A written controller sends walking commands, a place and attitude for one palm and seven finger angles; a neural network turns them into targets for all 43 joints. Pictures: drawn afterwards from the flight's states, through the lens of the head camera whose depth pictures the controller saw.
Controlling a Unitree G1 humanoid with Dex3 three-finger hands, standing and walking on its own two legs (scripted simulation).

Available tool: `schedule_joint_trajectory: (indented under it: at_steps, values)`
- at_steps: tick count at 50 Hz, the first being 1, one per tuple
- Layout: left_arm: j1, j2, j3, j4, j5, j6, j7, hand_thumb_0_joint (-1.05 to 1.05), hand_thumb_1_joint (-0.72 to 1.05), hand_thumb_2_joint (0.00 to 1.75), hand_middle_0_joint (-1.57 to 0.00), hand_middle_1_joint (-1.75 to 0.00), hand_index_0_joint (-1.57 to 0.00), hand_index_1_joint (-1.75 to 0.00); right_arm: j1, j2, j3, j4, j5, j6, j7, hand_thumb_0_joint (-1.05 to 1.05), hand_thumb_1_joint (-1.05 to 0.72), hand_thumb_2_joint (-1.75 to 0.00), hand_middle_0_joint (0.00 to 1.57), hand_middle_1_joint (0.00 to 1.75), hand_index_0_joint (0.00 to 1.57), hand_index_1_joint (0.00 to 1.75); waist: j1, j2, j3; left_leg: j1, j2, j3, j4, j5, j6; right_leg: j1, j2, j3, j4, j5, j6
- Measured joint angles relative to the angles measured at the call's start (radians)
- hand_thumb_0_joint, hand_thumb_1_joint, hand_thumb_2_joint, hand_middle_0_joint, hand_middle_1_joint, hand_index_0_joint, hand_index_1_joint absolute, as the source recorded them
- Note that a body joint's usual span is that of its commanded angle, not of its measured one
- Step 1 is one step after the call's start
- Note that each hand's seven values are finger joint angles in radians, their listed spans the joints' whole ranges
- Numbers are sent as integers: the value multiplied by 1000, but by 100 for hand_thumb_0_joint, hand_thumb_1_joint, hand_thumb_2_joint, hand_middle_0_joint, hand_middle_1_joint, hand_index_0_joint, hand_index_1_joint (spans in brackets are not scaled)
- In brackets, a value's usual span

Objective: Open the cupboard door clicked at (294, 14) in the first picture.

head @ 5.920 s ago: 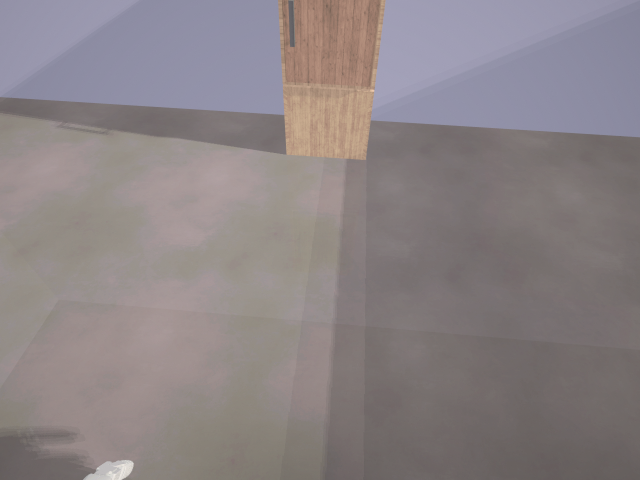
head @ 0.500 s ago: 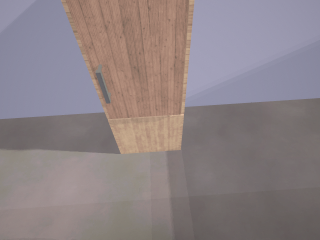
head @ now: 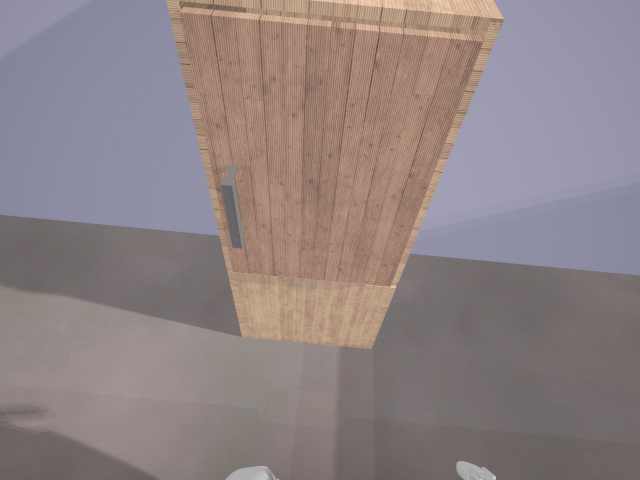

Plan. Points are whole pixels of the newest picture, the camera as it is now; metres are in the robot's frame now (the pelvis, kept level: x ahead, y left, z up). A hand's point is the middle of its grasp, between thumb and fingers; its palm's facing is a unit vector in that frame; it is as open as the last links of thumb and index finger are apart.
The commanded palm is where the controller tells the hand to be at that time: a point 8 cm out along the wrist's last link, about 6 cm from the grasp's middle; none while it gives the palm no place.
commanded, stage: come to a stop and stand still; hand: left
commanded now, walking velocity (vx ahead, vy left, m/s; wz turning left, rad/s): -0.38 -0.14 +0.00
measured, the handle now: (235, 208) +0.56 +0.23 -0.07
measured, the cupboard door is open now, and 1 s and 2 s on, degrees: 0 0 0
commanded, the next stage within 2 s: look again from close up in 1.34 s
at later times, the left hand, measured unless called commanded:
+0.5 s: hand out of the picture +0.11 +0.15 -0.15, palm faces -0.03 -0.96 -0.29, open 7.4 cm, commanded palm none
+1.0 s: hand out of the picture -0.04 +0.18 -0.17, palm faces +0.09 -0.97 -0.23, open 7.4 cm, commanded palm none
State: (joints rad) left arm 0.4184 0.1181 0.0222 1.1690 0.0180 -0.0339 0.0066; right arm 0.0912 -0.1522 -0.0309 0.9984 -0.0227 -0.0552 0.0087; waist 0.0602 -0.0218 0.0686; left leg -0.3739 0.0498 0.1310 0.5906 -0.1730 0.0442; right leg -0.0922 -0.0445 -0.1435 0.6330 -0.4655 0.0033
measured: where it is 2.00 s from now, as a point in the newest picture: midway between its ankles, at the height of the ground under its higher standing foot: outside the picture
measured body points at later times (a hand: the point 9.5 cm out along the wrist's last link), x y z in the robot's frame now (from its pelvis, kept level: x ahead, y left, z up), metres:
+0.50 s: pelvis +0.02 -0.05 +0.01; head +0.04 -0.07 +0.45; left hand +0.11 +0.20 -0.13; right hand +0.04 -0.28 -0.16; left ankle +0.07 +0.09 -0.72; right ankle +0.01 -0.16 -0.73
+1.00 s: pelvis -0.03 -0.01 +0.01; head -0.02 -0.01 +0.46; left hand -0.05 +0.23 -0.15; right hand +0.04 -0.26 -0.13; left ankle -0.04 +0.11 -0.73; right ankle +0.01 -0.16 -0.72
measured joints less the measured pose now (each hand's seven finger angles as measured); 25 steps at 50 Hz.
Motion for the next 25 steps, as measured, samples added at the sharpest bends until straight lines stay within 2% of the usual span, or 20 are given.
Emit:
schedule_joint_trajectory:
  at_steps: [2,3,5,10,15,19,23,24,25]
  values:
    - [-24,6,1,-3,-1,15,3,0,91,90,-20,-30,-20,-30,10,12,9,-1,3,-3,-9,0,-91,-90,20,30,20,30,0,-10,15,24,-11,17,14,-53,20,-108,-5,45,260,-66,-9]
    - [-39,10,2,-6,-1,19,6,0,91,90,-20,-30,-20,-30,18,18,13,4,5,0,-15,0,-90,-90,20,30,20,30,-3,-11,16,41,-16,23,-3,-62,24,-154,-7,57,336,-61,-7]
    - [-76,17,5,-21,-4,26,12,1,91,90,-20,-30,-20,-30,35,28,10,16,16,4,-33,-1,-91,-90,20,30,20,30,-11,-13,18,77,-29,31,-58,-45,17,-220,-18,75,370,-20,6]
    - [-170,44,14,-83,-2,54,24,0,91,90,-19,-30,-20,-30,40,5,3,35,18,27,-53,-3,-95,-90,20,30,21,30,-36,-15,20,115,-44,35,-141,-11,28,-298,-29,108,264,49,32]
    - [-239,81,34,-146,7,85,25,0,91,90,-19,-30,-19,-30,63,-2,-9,45,8,61,-52,-2,-93,-90,20,30,20,30,-55,-5,17,106,-17,24,-133,-13,10,-331,-4,122,295,37,33]
    - [-271,90,37,-178,5,90,23,0,91,90,-19,-30,-19,-30,84,-15,-22,46,0,75,-46,-1,-92,-90,20,30,20,30,-71,20,17,91,9,16,-113,-16,-14,-280,2,113,198,40,24]
    - [-271,89,27,-195,4,68,22,0,91,90,-19,-30,-19,-30,111,-29,-31,47,5,84,-33,0,-91,-90,20,30,20,30,-77,34,1,59,20,19,-58,-32,-46,-159,-7,101,-58,164,14]
    - [-269,80,25,-189,7,60,25,0,91,90,-19,-30,-19,-30,113,-36,-33,50,10,88,-29,0,-91,-90,20,30,20,30,-75,50,0,48,28,11,-31,-55,-55,-155,3,100,-70,150,4]
    - [-265,69,18,-185,9,56,25,0,91,90,-19,-30,-19,-30,115,-44,-35,50,13,96,-27,0,-91,-90,20,30,20,30,-78,66,-1,39,24,-13,2,-132,-60,-157,11,98,-63,145,-6]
